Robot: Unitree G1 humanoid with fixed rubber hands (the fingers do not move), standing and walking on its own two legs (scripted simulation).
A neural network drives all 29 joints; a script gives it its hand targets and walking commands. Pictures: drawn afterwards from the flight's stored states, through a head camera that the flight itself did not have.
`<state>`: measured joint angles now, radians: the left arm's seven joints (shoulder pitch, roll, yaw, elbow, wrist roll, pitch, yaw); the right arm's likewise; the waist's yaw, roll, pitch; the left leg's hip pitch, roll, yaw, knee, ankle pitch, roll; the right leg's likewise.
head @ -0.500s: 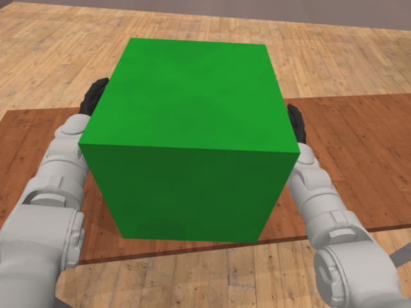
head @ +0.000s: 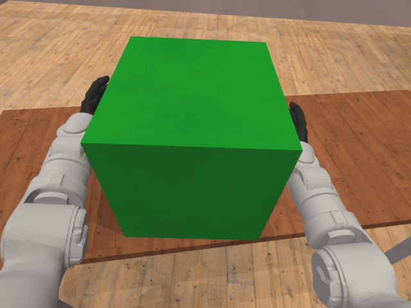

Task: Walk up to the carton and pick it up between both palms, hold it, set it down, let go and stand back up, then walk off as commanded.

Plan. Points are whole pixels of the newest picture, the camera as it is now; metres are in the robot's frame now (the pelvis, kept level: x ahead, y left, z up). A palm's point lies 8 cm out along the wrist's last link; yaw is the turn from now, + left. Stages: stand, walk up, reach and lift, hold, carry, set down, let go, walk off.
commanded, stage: reach and lift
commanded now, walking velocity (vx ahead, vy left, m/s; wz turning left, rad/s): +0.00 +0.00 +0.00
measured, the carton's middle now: (195, 139) +0.45 -0.01 +0.09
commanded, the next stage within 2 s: none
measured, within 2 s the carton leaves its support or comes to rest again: leaves its support in 1.36 s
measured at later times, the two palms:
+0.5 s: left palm (93, 116) +0.47 +0.18 +0.15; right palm (293, 141) +0.39 -0.19 +0.13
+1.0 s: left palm (92, 117) +0.47 +0.18 +0.16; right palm (294, 144) +0.38 -0.20 +0.13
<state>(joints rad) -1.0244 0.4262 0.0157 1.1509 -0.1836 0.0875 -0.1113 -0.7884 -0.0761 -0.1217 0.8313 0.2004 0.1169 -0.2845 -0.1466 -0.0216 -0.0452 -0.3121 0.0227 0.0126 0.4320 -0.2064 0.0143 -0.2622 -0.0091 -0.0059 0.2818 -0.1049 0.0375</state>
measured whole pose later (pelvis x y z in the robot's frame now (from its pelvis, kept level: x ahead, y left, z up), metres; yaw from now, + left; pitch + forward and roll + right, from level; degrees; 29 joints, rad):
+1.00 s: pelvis +0.03 +0.01 +0.00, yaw -1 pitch -4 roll -1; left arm -0.84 0.25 0.35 0.75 0.18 0.25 -0.26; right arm -0.59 0.00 -0.26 0.57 -0.05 0.08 -0.10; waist -0.11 -0.04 0.09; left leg -0.04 0.01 0.05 0.34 -0.23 0.03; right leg -0.01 -0.04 -0.03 0.21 -0.12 0.05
